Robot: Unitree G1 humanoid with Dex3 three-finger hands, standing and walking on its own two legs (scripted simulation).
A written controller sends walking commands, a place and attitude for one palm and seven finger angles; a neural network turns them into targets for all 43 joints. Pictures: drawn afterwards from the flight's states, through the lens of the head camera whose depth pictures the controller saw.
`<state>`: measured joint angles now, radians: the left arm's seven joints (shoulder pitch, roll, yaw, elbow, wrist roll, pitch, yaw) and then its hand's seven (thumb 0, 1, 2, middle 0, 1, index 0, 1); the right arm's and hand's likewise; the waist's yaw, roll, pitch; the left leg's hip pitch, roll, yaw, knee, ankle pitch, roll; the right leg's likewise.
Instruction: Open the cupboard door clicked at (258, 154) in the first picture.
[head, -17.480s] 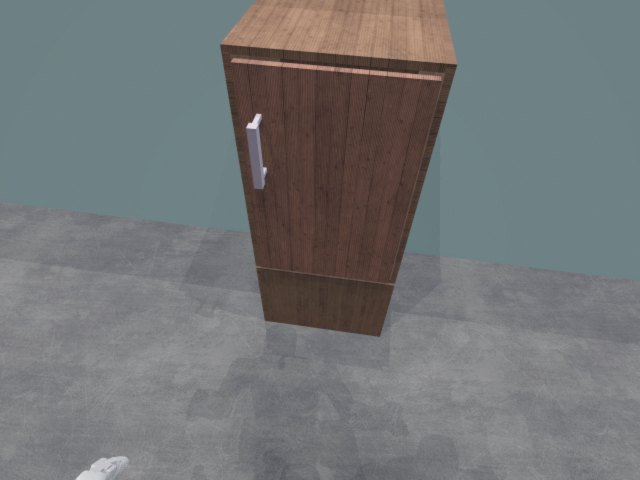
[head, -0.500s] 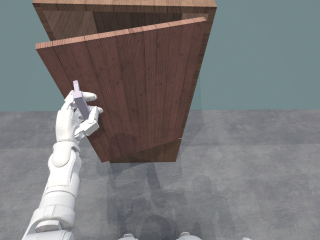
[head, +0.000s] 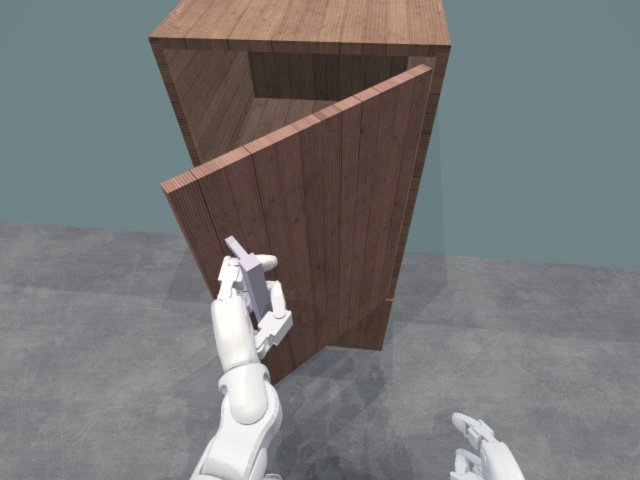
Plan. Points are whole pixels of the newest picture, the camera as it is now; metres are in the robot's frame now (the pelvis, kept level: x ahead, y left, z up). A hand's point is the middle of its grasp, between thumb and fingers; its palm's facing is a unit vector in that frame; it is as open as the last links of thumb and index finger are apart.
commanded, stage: open thumb and fingers to let go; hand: left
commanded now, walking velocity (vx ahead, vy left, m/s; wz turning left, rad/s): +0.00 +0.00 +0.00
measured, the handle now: (251, 286) +0.35 +0.11 +0.05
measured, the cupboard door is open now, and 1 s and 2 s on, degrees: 45 48 50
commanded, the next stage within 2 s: slide the hand sideways off the handle in 0.92 s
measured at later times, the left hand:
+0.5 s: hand (296, 319) +0.30 +0.05 +0.06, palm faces +0.32 -0.95 -0.01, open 10.0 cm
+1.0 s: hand (292, 320) +0.30 +0.05 +0.06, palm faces +0.26 -0.97 -0.01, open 14.7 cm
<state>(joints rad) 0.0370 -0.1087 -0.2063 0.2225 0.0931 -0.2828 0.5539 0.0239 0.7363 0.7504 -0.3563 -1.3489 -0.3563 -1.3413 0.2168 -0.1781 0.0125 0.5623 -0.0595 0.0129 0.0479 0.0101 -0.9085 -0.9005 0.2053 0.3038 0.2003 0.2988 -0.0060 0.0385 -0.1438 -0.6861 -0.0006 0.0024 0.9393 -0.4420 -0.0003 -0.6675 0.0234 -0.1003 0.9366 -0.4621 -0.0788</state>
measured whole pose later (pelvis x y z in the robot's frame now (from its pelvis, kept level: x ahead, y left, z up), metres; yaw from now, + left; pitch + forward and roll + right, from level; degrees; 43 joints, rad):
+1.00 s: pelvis +0.00 +0.00 +0.00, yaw +0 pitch +11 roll +1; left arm 0.05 -0.10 -0.25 0.21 0.09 -0.28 0.53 -0.01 -0.50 0.30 -0.39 -0.62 -0.37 -0.66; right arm 0.20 -0.18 0.02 0.57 -0.06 0.01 0.01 0.01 -0.91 -0.90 0.20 0.30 0.20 0.30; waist -0.01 0.03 -0.14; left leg -0.69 -0.01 0.00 0.94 -0.44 0.00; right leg -0.67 0.02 -0.10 0.95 -0.47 -0.08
